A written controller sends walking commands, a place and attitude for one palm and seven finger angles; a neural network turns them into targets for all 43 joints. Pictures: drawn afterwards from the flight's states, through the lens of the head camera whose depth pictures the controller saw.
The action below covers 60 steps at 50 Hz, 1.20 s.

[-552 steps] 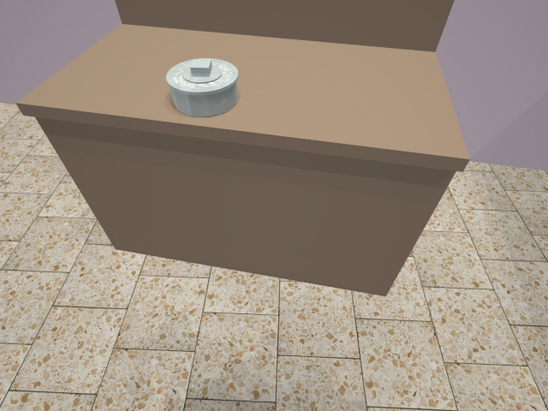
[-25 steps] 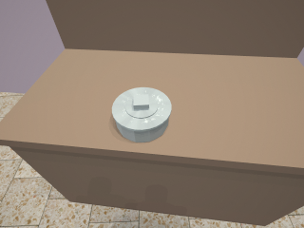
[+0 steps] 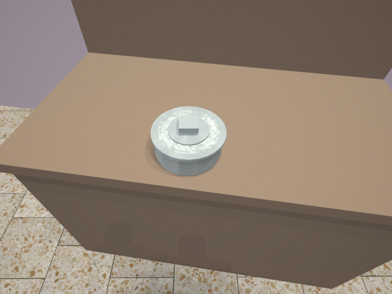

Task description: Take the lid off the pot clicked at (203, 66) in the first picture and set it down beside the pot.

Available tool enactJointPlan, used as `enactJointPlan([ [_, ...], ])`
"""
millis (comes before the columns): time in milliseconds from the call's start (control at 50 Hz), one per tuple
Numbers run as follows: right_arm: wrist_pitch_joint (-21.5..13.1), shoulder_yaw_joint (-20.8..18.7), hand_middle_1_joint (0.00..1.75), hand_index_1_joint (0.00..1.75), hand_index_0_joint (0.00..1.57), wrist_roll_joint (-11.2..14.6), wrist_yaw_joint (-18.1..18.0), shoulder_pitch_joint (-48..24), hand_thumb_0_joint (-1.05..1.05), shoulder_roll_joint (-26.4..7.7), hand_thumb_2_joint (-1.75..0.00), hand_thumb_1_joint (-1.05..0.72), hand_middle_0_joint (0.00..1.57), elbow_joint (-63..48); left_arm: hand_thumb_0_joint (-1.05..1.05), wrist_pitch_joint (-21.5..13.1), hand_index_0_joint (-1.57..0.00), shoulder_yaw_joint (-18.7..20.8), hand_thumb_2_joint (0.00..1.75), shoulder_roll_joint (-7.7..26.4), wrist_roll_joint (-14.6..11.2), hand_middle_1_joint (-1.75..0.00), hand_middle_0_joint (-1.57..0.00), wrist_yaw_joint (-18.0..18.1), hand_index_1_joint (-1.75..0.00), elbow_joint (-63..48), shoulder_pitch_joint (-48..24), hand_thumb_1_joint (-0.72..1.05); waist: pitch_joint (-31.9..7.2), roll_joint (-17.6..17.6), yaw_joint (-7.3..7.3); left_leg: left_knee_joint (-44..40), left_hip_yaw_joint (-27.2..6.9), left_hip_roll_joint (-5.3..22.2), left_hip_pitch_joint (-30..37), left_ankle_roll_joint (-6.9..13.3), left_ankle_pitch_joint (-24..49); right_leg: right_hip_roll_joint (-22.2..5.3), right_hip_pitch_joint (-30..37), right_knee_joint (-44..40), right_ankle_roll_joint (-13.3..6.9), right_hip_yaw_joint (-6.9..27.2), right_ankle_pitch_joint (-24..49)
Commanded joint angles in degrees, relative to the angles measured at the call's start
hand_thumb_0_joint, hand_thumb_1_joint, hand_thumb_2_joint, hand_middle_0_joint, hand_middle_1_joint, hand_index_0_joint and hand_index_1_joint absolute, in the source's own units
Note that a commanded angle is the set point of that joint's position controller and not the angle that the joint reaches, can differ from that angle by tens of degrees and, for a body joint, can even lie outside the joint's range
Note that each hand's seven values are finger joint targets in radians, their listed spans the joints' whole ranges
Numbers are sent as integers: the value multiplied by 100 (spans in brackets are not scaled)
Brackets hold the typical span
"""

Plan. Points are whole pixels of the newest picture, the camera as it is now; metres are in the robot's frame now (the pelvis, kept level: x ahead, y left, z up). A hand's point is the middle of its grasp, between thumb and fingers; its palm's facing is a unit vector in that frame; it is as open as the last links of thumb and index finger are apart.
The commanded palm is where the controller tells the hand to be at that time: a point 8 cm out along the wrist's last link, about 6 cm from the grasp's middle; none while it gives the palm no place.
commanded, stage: look again from close up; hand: left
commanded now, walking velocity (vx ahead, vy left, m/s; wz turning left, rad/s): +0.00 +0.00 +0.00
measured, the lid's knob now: (188, 124) +0.48 +0.05 +0.08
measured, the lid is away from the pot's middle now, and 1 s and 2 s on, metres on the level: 0.00 0.00 0.00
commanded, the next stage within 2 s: lift the closed hand beside the body in 0.40 s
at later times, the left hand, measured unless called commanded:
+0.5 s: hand out of the picture -0.03 +0.17 -0.17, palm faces +0.01 -0.98 -0.19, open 7.4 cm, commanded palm +0.09 +0.22 -0.07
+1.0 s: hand out of the picture +0.12 +0.19 -0.03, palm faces +0.28 -0.91 -0.30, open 3.6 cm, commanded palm +0.08 +0.23 +0.02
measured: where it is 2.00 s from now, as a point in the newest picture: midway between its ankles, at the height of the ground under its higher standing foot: outside the picture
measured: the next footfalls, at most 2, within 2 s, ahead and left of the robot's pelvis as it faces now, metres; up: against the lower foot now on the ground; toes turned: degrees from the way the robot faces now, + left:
none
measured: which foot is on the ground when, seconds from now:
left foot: down 0.00-1.00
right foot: down 0.00-1.00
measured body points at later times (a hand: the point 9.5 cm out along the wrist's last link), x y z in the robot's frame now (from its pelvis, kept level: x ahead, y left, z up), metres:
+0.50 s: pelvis -0.01 +0.01 +0.00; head +0.00 +0.00 +0.45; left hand -0.03 +0.22 -0.16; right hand -0.02 -0.21 -0.16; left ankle +0.04 +0.07 -0.74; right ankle -0.02 -0.14 -0.74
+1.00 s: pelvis +0.00 -0.04 +0.00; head -0.01 -0.03 +0.45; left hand +0.10 +0.24 -0.01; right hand +0.21 -0.27 -0.04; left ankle +0.04 +0.07 -0.74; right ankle -0.02 -0.14 -0.74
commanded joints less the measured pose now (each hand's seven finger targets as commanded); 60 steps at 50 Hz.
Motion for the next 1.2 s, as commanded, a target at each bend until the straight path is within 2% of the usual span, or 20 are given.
enactJointPlan([
  [0, -115, -81, 30, 30, 20, -17, -26, 195, 0, -485, -90, -90, 20, -209, 0, -110, -20, 90, 90, 616, 11, -30, -20, 75, -30, -141, 350, 90, 77, 217, -4, -776, -1074, 814, 266, -119, -118, -389, -566, -461, -376, 380, 333],
  [140, -108, -78, 30, 30, 20, -7, -29, 376, 0, -409, -90, -90, 20, -109, 0, -86, -20, 71, 90, 593, 14, -30, -20, 67, -30, -43, 415, 90, 201, -34, 26, -922, -1126, 857, 79, -102, -429, -380, -561, -495, -364, 305, 222],
  [460, -119, -73, 30, 30, 20, -16, -46, 739, 0, -277, -90, -90, 20, 36, 0, -87, -20, 61, 90, 387, 15, -30, -20, 73, -30, 52, 548, 90, 261, 72, -8, -1000, -1103, 865, 1, -113, -644, -378, -723, -428, -382, 376, 107],
  [480, -83, -4, 30, 30, 20, 7, -40, 254, 0, -601, -90, -90, 20, -448, 0, -111, -20, 34, 90, 592, 97, -30, -20, 228, -30, 109, 564, 90, 542, -1232, 73, -102, -766, 808, -524, -284, -293, -319, -581, -491, -316, 308, 280],
  [500, -1112, -16, 30, 30, 20, 529, -48, 240, 0, -1303, -90, -90, 20, -2420, 0, -1172, -24, -13, 90, 1444, -512, -35, -24, 281, -35, -7047, -3457, 90, -1881, -161, -164, -735, -1016, 376, 951, -503, -585, 83, -584, -80, -343, 30, 48],
  [520, -1545, 165, 30, 30, 20, 546, -282, -11, 0, -1048, -90, -90, 20, -2037, 0, -857, -29, 62, 90, 1406, -149, -40, -29, 641, -40, -5934, -1243, 90, -1947, 1052, -23, -958, -1270, 642, 1297, -671, -1228, 175, -995, 313, -468, -25, -134],
  [540, -1566, 133, 30, 30, 20, 542, -347, -82, 0, -1037, -90, -90, 20, -1737, 0, -540, -33, 76, 90, 1378, -258, -44, -33, 906, -44, -5785, -1018, 90, -1483, 1086, 17, -974, -1336, 594, 794, -792, -1657, 179, -1003, 336, -398, -65, -179],
  [560, -1565, 120, 30, 30, 20, 604, -329, -56, 0, -906, -90, -90, 20, -1834, 0, -193, -38, -269, 90, 575, -323, -49, -38, 930, -49, -5599, 228, 90, -1001, 1078, 14, -1190, -1405, 571, 759, -793, -1768, 222, -967, 224, -397, -92, -173],
  [600, -1713, 179, 30, 30, 20, 414, -237, -369, 0, -855, -90, -90, 20, -2088, 0, -90, -46, -525, 90, 56, -228, -59, -46, 837, -59, -5533, 769, 90, -5, 716, 65, -1245, -1392, 477, 475, -553, -1832, 174, -802, -152, -376, -102, -91],
  [640, -1607, -28, 30, 30, 20, 361, -103, -488, 0, -935, -90, -90, 20, -2287, 0, 21, -55, -437, 90, -128, -119, -68, -55, 672, -68, -4300, 1691, 90, 447, -343, 139, -1044, -1266, 490, 9, -445, -1367, 186, -786, -358, -381, -224, -137],
  [660, -1463, -122, 30, 30, 20, 330, -41, -510, 0, -928, -90, -90, 20, -2474, 0, 26, -60, -189, 90, -15, -126, -73, -60, 566, -73, -4108, 2008, 90, 607, -938, 195, -889, -1101, 470, -198, -432, -858, 210, -727, -379, -394, -302, -78],
  [700, -1272, -253, 30, 30, 20, 347, 54, -812, 0, -908, -90, -90, 20, -2848, 0, -118, -68, 503, 90, 462, -186, -83, -68, 342, -83, -4443, 2795, 90, 527, -1198, 455, -773, -784, 392, -345, -457, -348, 197, -532, -391, -393, -280, -115],
  [740, -1189, -301, 30, 30, 20, 355, 45, -921, 0, -882, -90, -90, 20, -3206, 0, -354, -77, 1322, 90, 1231, -275, -92, -77, 315, -92, -5396, 2960, 90, 125, -716, 578, -721, -649, 386, -179, -504, -77, 150, -214, -355, -408, -253, 45],
  [820, -1197, -94, 30, 30, 20, 276, -60, -859, 0, -781, -90, -90, 20, -3760, 0, -646, -95, 1037, 90, 1247, -284, -112, -95, 320, -112, -7476, 1449, 90, 8, 789, 227, -669, -568, 357, 333, -429, -336, 145, -481, -485, -368, -53, 204],
  [860, -1157, -50, 30, 30, 20, 214, -127, -782, 0, -794, -90, -90, 20, -3783, 0, -617, -104, 780, 90, 1007, -270, -121, -104, 335, -121, -7436, 1055, 90, 280, 706, 21, -497, -509, 310, 283, -372, -429, 163, -800, -666, -327, -77, 111],
  [920, -1090, -37, 30, 30, 20, 192, -200, -588, 0, -862, -90, -90, 20, -3848, 0, -601, -117, 645, 90, 912, -273, -136, -117, 298, -136, -7494, 1086, 90, 71, 674, -12, -349, -505, 269, 542, -315, -315, 182, -887, -668, -309, -81, 94],
  [1020, -1201, -83, 30, 30, 20, 131, -337, -599, 0, -839, -90, -90, 20, -3894, 0, -639, -130, 1310, 90, 1472, -310, -150, -130, 402, -150, -8127, 1772, 90, -693, 461, 246, -189, -409, 244, 792, -268, 269, 143, -425, -725, -307, -39, 346],
  [1040, -1159, -106, 30, 30, 20, 145, -358, -662, 0, -816, -90, -90, 20, -3801, 0, -608, -130, 1579, 90, 1670, -294, -150, -130, 433, -150, -7947, 1941, 90, -608, 204, 280, -127, -398, 249, 724, -276, 359, 147, -423, -760, -305, -59, 446],
  [1120, -1080, -89, 30, 30, 20, 176, -390, -865, 0, -788, -90, -90, 20, -3720, 0, -588, -130, 1117, 90, 1150, -296, -150, -130, 293, -150, -7666, 1968, 90, -157, -119, 200, -143, -345, 249, 655, -235, 339, 121, -649, -821, -223, -42, 452],
  [1180, -1109, -103, 30, 30, 20, 175, -402, -949, 0, -777, -90, -90, 20, -3687, 0, -665, -130, 1308, 90, 1422, -281, -150, -130, 271, -150, -8059, 1874, 90, -179, -195, 259, -121, -342, 257, 775, -197, 439, 75, -609, -903, -203, 16, 545],
])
